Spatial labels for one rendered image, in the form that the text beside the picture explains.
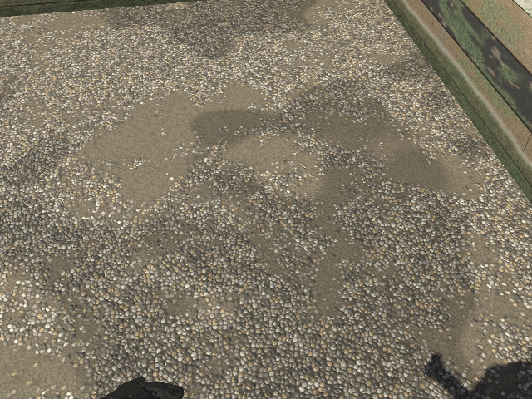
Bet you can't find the left robot hand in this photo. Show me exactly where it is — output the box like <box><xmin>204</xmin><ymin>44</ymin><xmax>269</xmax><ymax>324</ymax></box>
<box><xmin>99</xmin><ymin>377</ymin><xmax>184</xmax><ymax>399</ymax></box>

